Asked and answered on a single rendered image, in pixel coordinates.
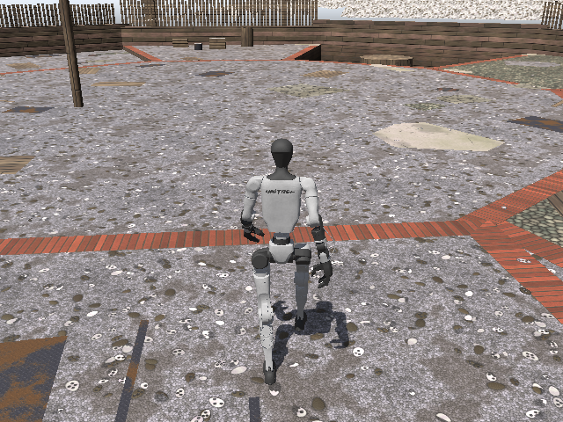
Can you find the robot right hand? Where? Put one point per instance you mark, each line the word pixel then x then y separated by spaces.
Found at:
pixel 328 272

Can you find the robot left shin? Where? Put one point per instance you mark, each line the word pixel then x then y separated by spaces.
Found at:
pixel 266 340

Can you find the robot left upper arm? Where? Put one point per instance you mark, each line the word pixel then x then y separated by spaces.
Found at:
pixel 253 185

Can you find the robot left thigh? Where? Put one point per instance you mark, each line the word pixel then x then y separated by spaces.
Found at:
pixel 261 275

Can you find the robot left forearm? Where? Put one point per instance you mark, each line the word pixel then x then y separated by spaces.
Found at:
pixel 246 226

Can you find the robot right forearm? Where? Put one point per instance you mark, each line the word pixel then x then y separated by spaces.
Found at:
pixel 320 242

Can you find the robot right upper arm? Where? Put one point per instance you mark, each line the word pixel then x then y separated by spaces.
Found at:
pixel 311 199

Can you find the robot left hand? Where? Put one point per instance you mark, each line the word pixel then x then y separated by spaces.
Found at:
pixel 255 231

